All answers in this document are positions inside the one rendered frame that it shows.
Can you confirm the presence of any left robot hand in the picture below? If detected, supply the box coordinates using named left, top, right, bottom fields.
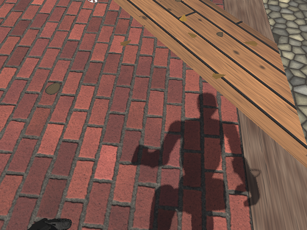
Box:
left=27, top=218, right=72, bottom=230

